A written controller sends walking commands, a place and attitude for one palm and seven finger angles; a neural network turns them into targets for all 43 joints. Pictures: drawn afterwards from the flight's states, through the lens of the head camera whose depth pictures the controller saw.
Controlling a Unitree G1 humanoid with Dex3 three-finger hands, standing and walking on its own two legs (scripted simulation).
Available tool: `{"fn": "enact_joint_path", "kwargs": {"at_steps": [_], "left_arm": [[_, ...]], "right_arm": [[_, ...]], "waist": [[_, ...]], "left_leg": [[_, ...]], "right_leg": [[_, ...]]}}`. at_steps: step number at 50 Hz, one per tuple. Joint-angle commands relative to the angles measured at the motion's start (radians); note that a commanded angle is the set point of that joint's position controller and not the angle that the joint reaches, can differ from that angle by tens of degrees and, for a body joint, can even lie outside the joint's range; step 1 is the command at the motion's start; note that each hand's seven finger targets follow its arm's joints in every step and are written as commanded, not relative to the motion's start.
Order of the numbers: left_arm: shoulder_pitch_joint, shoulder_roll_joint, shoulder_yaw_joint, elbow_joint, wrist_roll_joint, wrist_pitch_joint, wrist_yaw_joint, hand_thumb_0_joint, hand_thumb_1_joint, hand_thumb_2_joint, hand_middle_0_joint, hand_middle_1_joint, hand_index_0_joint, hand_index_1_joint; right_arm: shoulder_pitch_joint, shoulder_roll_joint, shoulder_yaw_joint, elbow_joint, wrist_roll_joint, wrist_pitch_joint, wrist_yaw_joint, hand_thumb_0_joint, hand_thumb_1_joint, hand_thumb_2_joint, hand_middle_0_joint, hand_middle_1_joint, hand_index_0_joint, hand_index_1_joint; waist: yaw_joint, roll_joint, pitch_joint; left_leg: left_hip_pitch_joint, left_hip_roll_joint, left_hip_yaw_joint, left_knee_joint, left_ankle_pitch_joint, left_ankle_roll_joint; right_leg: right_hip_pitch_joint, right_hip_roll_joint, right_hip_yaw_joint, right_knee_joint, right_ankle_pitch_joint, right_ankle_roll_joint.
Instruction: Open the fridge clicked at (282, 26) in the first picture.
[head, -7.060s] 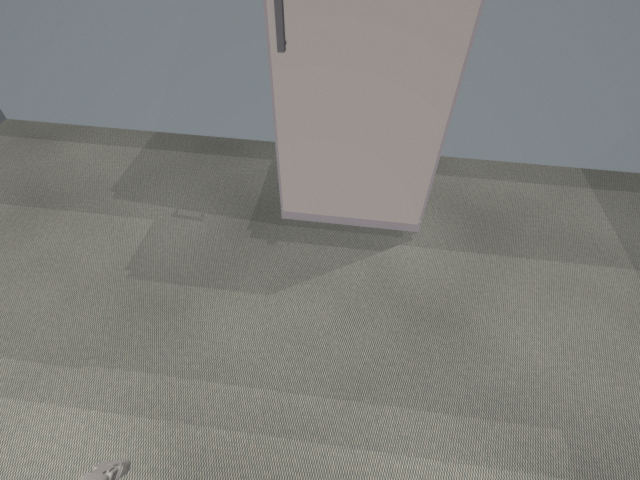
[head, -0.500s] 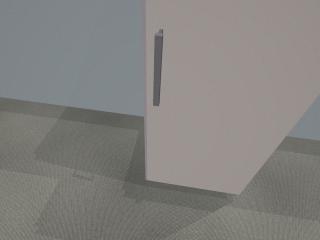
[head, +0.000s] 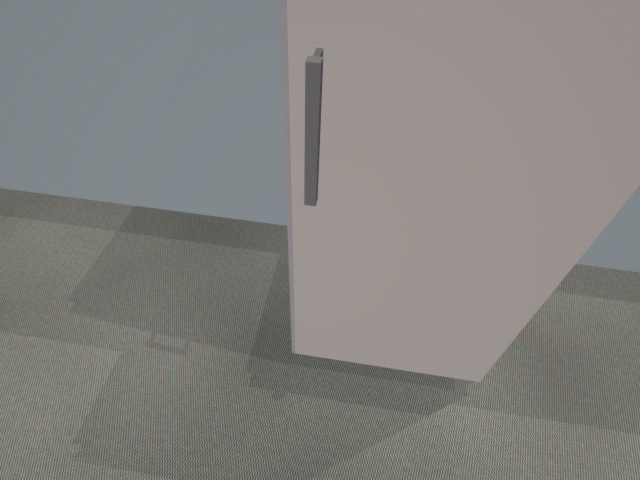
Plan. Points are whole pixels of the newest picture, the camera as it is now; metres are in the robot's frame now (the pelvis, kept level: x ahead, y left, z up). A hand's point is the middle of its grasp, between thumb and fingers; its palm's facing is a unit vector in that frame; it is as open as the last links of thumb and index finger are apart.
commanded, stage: look again from close up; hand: left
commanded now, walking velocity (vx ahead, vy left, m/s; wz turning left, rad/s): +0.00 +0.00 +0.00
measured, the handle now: (314, 134) +0.59 +0.05 +0.14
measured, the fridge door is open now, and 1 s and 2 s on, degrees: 0 0 0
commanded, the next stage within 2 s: shuffle to correct the standing spot in 0.96 s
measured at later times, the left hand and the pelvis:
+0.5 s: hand out of the picture +0.01 +0.18 -0.17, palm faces +0.01 -0.98 -0.20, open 7.4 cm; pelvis +0.02 +0.00 +0.00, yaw +0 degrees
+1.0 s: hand out of the picture +0.06 +0.17 -0.17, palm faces -0.01 -0.98 -0.21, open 7.4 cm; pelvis +0.05 -0.01 +0.01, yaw -1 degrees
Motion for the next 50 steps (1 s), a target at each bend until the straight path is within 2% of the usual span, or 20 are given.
{"fn": "enact_joint_path", "kwargs": {"at_steps": [1,2,5,8,11,16,19,22,26,30,41,45,50], "left_arm": [[0.084,0.107,0.027,-0.02,0.0,-0.01,0.011,0.0,0.9,0.9,-0.2,-0.3,-0.2,-0.3],[0.086,0.112,0.028,-0.019,0.001,-0.009,0.011,0.0,0.9,0.9,-0.2,-0.3,-0.2,-0.3],[0.088,0.108,0.029,-0.015,0.0,-0.008,0.01,0.0,0.9,0.9,-0.2,-0.3,-0.2,-0.3],[0.079,0.11,0.026,-0.019,-0.003,-0.015,0.011,0.0,0.9,0.9,-0.2,-0.3,-0.2,-0.3],[0.065,0.111,0.026,-0.019,-0.002,-0.014,0.011,0.0,0.9,0.9,-0.2,-0.3,-0.2,-0.3],[0.058,0.115,0.021,-0.013,-0.002,-0.017,0.011,0.0,0.9,0.9,-0.2,-0.3,-0.2,-0.3],[0.041,0.121,0.019,-0.013,-0.004,-0.022,0.012,0.0,0.9,0.9,-0.2,-0.3,-0.2,-0.3],[0.027,0.131,0.016,-0.016,-0.004,-0.024,0.012,0.0,0.9,0.9,-0.2,-0.3,-0.2,-0.3],[0.004,0.134,0.015,-0.017,-0.007,-0.024,0.011,0.0,0.9,0.9,-0.2,-0.3,-0.2,-0.3],[-0.016,0.141,0.014,-0.017,-0.008,-0.026,0.011,0.0,0.9,0.9,-0.2,-0.3,-0.2,-0.3],[-0.051,0.151,0.012,-0.015,-0.01,-0.021,0.01,0.0,0.9,0.9,-0.2,-0.3,-0.2,-0.3],[-0.056,0.151,0.012,-0.016,-0.011,-0.023,0.009,0.0,0.9,0.9,-0.2,-0.3,-0.2,-0.3],[-0.062,0.151,0.011,-0.011,-0.013,-0.023,0.01,0.0,0.9,0.9,-0.2,-0.3,-0.2,-0.3]], "right_arm": [[0.031,-0.121,-0.02,-0.038,0.001,-0.016,-0.004,0.0,-0.9,-0.9,0.2,0.3,0.2,0.3],[0.03,-0.122,-0.02,-0.041,0.002,-0.015,-0.004,0.0,-0.9,-0.9,0.2,0.3,0.2,0.3],[0.025,-0.125,-0.02,-0.039,0.0,-0.015,-0.005,0.0,-0.9,-0.9,0.2,0.3,0.2,0.3],[0.023,-0.123,-0.018,-0.039,0.002,-0.021,-0.005,0.0,-0.9,-0.9,0.2,0.3,0.2,0.3],[0.025,-0.134,-0.018,-0.035,0.002,-0.021,-0.004,0.0,-0.9,-0.9,0.2,0.3,0.2,0.3],[0.004,-0.142,-0.017,-0.034,0.004,-0.025,-0.004,0.0,-0.9,-0.9,0.2,0.3,0.2,0.3],[-0.002,-0.142,-0.014,-0.034,0.005,-0.03,-0.003,0.0,-0.9,-0.9,0.2,0.3,0.2,0.3],[-0.011,-0.146,-0.013,-0.034,0.007,-0.029,-0.002,0.0,-0.9,-0.9,0.2,0.3,0.2,0.3],[-0.019,-0.149,-0.009,-0.029,0.006,-0.031,-0.002,0.0,-0.9,-0.9,0.2,0.3,0.2,0.3],[-0.032,-0.154,-0.006,-0.028,0.006,-0.036,-0.003,0.0,-0.9,-0.9,0.2,0.3,0.2,0.3],[-0.051,-0.157,0.001,-0.016,0.005,-0.032,-0.003,0.0,-0.9,-0.9,0.2,0.3,0.2,0.3],[-0.045,-0.159,0.003,-0.014,0.005,-0.036,-0.004,0.0,-0.9,-0.9,0.2,0.3,0.2,0.3],[-0.048,-0.156,0.006,-0.005,0.006,-0.037,-0.006,0.0,-0.9,-0.9,0.2,0.3,0.2,0.3]], "waist": [[0.004,0.017,0.084],[0.007,0.004,0.095],[0.009,0.015,0.099],[0.004,0.004,0.068],[0.0,0.023,0.077],[0.004,0.027,0.074],[0.002,0.013,0.05],[0.0,-0.01,0.065],[-0.004,0.015,0.041],[-0.004,-0.003,0.024],[-0.001,0.002,0.053],[-0.001,-0.003,0.017],[0.0,-0.005,0.023]], "left_leg": [[-0.026,0.101,-0.155,-0.18,-0.362,-0.021],[-0.035,0.099,-0.158,-0.178,-0.364,-0.02],[-0.042,0.097,-0.159,-0.185,-0.372,-0.02],[0.002,0.098,-0.15,-0.163,-0.287,-0.019],[-0.005,0.109,-0.167,-0.192,-0.332,-0.019],[0.007,0.113,-0.167,-0.2,-0.299,-0.018],[0.042,0.113,-0.154,-0.181,-0.227,-0.018],[0.056,0.11,-0.143,-0.168,-0.195,-0.018],[0.078,0.112,-0.137,-0.169,-0.17,-0.022],[0.106,0.111,-0.122,-0.15,-0.09,-0.023],[0.104,0.111,-0.117,-0.164,-0.103,-0.03],[0.127,0.112,-0.112,-0.151,-0.04,-0.029],[0.134,0.114,-0.106,-0.147,-0.009,-0.029]], "right_leg": [[-0.081,-0.038,0.069,-0.129,-0.252,-0.053],[-0.079,-0.035,0.067,-0.129,-0.251,-0.053],[-0.077,-0.034,0.069,-0.127,-0.254,-0.054],[-0.066,-0.043,0.075,-0.127,-0.187,-0.058],[-0.067,-0.034,0.065,-0.119,-0.193,-0.052],[-0.037,-0.037,0.058,-0.115,-0.125,-0.051],[-0.021,-0.045,0.063,-0.122,-0.076,-0.051],[-0.031,-0.052,0.068,-0.139,-0.077,-0.051],[-0.014,-0.053,0.068,-0.134,-0.049,-0.05],[0.006,-0.058,0.072,-0.135,0.003,-0.05],[0.014,-0.06,0.07,-0.153,-0.019,-0.045],[0.036,-0.062,0.071,-0.148,0.017,-0.046],[0.042,-0.063,0.072,-0.152,0.036,-0.046]]}}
